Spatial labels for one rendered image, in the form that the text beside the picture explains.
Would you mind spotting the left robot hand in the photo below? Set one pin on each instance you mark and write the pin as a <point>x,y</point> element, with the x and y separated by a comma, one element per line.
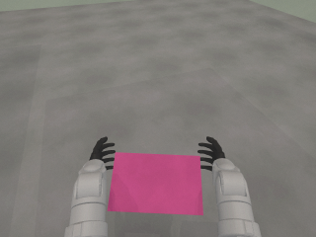
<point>98,152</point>

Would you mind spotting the right robot forearm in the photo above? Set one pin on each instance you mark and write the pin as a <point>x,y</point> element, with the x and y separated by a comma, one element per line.
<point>235,214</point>

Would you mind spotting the carton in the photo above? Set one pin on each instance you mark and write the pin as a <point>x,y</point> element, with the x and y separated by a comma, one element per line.
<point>156,183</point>

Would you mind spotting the left robot forearm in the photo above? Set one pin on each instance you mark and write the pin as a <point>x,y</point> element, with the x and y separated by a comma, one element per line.
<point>89,201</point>

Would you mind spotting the right robot hand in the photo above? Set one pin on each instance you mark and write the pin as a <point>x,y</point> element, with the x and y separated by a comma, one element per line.
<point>215,153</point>

